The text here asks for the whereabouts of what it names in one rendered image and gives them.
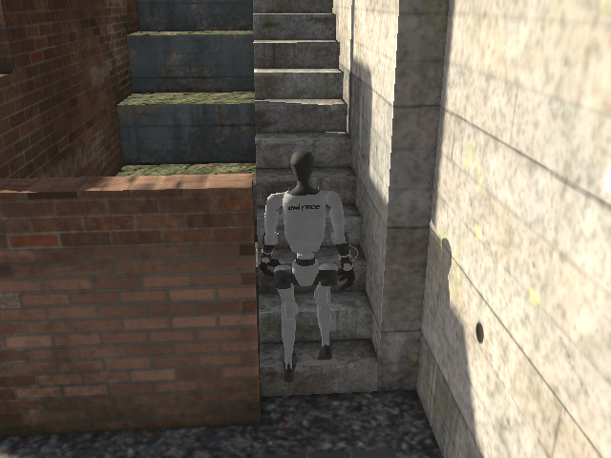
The stairs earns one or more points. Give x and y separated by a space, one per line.
299 105

